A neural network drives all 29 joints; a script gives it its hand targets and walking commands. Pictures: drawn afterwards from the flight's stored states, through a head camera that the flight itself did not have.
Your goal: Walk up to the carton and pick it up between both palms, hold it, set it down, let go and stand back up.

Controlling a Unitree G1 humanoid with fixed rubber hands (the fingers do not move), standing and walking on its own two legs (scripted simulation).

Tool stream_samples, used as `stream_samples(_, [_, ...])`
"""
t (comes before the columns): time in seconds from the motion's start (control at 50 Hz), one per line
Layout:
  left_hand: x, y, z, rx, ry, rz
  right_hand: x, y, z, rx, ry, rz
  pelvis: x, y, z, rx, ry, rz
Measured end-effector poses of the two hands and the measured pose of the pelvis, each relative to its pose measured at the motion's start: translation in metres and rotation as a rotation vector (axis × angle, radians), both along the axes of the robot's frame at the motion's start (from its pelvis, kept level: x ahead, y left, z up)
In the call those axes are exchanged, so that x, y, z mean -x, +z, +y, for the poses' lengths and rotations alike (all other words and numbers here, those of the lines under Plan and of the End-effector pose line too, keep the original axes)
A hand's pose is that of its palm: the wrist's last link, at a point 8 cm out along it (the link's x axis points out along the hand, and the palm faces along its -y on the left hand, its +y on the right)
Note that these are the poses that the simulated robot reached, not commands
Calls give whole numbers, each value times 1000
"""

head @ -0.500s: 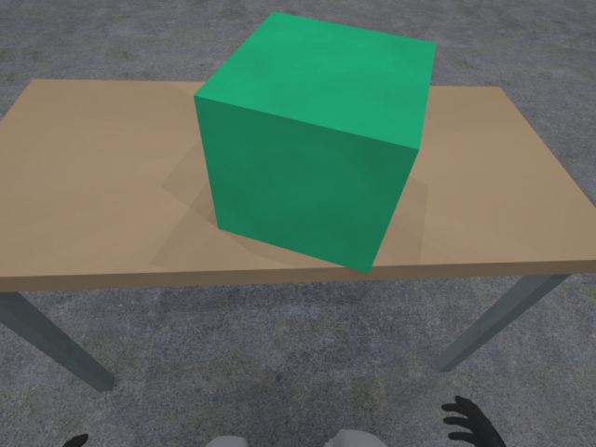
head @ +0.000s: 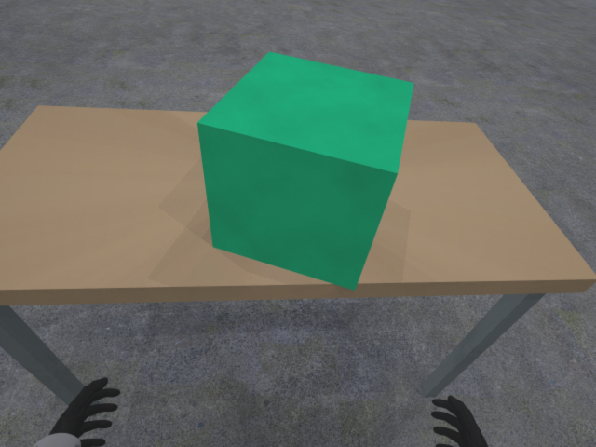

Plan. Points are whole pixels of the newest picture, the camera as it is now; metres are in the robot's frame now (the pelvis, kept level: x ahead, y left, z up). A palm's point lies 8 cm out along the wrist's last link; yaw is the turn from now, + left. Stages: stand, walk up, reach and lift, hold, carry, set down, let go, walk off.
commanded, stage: reach and lift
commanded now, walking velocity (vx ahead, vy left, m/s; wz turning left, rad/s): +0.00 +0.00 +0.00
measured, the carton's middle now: (310, 167) +0.53 -0.03 +0.10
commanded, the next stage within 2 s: none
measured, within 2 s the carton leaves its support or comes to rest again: neither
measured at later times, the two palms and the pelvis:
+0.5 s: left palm (69, 412) +0.17 +0.28 -0.03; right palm (463, 434) +0.14 -0.21 -0.01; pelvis -0.01 +0.00 +0.00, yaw +0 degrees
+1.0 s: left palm (57, 360) +0.21 +0.29 +0.03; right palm (443, 370) +0.20 -0.18 +0.04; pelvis +0.01 +0.01 +0.00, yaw +0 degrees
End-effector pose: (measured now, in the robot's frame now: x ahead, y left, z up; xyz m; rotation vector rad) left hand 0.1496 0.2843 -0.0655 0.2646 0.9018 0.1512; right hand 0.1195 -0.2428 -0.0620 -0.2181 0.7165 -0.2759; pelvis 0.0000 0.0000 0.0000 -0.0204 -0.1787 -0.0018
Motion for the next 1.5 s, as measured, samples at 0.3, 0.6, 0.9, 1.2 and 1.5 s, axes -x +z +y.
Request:
stream_samples(0.3, [-13,23,-4,36,-40,-150,-14,36,24,-67,-86,-84,7,2,4,5,0,-7])
stream_samples(0.6, [-28,50,-4,121,-34,-310,-31,65,44,-130,-116,-138,4,2,3,4,0,-1])
stream_samples(0.9, [-53,83,1,142,-102,-418,-65,92,55,-153,-140,-219,-6,2,4,6,1,14])
stream_samples(1.2, [-83,111,5,137,-180,-489,-108,113,62,-169,-138,-298,-25,3,7,9,2,40])
stream_samples(1.5, [-115,131,-4,154,-195,-510,-144,134,64,-165,-83,-347,-31,3,4,5,2,53])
